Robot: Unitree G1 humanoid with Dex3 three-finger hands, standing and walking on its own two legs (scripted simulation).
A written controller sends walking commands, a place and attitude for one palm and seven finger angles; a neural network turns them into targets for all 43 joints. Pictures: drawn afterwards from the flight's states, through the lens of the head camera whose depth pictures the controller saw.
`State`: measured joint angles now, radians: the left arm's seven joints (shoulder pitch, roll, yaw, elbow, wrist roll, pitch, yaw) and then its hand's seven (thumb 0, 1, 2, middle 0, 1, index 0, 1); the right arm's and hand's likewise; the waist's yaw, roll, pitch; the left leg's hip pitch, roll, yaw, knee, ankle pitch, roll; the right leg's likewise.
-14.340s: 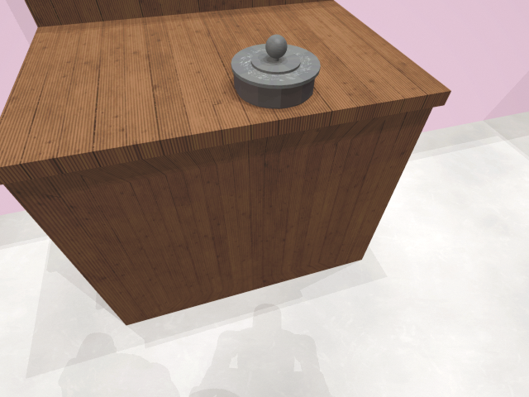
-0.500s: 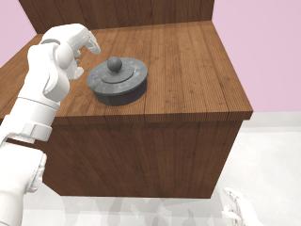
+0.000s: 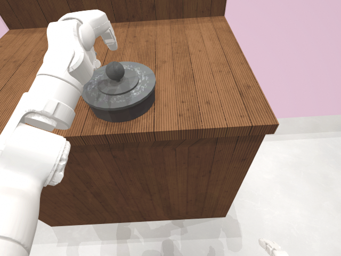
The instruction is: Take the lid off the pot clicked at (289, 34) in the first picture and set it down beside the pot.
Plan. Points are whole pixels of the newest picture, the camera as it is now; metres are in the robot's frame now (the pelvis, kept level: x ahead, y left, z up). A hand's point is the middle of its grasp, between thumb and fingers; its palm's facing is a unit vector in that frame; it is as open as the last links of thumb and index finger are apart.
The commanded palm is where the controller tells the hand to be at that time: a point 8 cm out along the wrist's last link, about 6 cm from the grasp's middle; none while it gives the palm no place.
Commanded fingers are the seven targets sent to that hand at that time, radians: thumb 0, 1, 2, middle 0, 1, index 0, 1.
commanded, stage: move the open hand above the knob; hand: left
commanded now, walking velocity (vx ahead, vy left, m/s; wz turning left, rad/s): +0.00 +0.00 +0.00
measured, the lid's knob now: (115, 71) +0.53 +0.14 +0.17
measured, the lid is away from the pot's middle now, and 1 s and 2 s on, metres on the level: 0.00 0.00 0.00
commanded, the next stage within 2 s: lower the open fingers around the knob in 1.06 s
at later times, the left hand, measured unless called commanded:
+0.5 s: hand (111, 41) +0.50 +0.12 +0.26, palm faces -0.20 -0.04 -0.98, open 9.9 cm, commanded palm +0.47 +0.13 +0.32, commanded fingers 0.00 -0.41 1.74 -0.89 -0.08 -0.89 -0.08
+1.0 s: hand (109, 43) +0.48 +0.12 +0.27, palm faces -0.21 -0.06 -0.98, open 9.9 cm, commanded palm +0.48 +0.13 +0.32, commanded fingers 0.00 -0.41 1.74 -0.89 -0.08 -0.89 -0.08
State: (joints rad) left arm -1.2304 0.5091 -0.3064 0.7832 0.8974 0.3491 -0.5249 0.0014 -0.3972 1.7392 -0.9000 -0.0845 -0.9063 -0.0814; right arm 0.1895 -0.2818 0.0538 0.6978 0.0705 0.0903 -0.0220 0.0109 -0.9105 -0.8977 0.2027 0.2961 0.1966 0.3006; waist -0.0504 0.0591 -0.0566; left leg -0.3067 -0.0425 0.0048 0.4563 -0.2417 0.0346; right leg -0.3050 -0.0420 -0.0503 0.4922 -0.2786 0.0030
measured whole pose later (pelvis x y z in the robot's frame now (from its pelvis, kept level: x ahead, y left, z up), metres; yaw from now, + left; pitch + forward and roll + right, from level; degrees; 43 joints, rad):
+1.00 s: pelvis +0.00 -0.01 +0.00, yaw -1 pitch +7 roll +1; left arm -1.43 0.43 -0.32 1.08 0.93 0.35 -0.48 0.00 -0.40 1.74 -0.90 -0.08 -0.91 -0.08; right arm 0.19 -0.28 0.05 0.72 0.07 0.08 -0.04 0.01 -0.91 -0.90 0.20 0.30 0.20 0.30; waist -0.08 0.04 -0.07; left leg -0.32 -0.04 0.01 0.42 -0.21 0.03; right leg -0.34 -0.03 -0.04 0.48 -0.26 -0.01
